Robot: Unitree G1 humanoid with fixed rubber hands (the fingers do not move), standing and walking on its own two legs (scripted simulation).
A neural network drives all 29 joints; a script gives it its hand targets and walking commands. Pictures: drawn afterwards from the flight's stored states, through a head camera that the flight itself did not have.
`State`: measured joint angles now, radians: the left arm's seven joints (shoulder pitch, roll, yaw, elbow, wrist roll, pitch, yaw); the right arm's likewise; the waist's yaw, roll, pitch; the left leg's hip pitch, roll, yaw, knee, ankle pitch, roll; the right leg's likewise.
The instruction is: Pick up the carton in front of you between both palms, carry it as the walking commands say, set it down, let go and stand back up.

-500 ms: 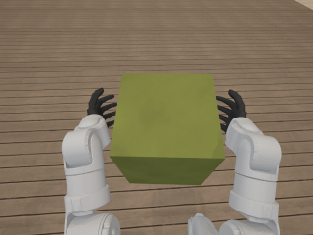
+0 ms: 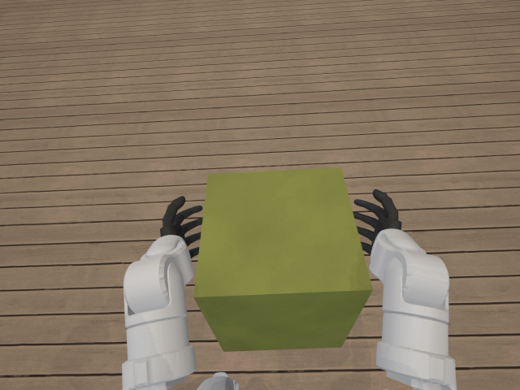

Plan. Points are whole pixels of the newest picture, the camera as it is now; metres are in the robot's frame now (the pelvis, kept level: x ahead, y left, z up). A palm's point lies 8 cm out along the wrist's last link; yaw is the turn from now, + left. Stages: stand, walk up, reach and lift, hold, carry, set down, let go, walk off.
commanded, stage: carry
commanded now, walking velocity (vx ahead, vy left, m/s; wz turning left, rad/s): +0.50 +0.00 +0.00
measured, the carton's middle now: (278, 265) +0.33 +0.00 -0.02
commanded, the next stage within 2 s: none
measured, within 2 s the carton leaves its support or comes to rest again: neither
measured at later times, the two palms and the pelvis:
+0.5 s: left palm (177, 135) +0.53 +0.18 +0.10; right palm (346, 135) +0.51 -0.12 +0.10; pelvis +0.29 +0.04 +0.00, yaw -3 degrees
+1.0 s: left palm (190, 121) +0.61 +0.17 +0.07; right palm (339, 113) +0.62 -0.13 +0.07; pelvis +0.39 +0.02 -0.02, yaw +1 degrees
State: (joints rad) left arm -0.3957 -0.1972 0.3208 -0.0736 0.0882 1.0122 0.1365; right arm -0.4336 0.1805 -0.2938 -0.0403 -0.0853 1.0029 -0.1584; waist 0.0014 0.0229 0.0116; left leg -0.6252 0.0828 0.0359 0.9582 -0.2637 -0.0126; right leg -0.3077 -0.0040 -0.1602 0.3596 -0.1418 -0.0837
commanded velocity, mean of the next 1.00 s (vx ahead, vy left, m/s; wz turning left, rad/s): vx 0.11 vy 0.00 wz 0.00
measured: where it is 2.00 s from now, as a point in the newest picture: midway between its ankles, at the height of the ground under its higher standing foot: (275, 352)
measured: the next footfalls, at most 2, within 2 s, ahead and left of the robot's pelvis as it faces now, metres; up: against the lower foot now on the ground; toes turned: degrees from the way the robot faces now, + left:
left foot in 0.24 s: +0.30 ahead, +0.14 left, +0.00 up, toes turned +8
right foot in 0.60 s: +0.49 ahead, -0.09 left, +0.00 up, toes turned -14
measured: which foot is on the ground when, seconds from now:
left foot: up 0.00-0.22, down 0.24-1.00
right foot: down 0.00-0.26, up 0.28-0.58, down 0.60-1.00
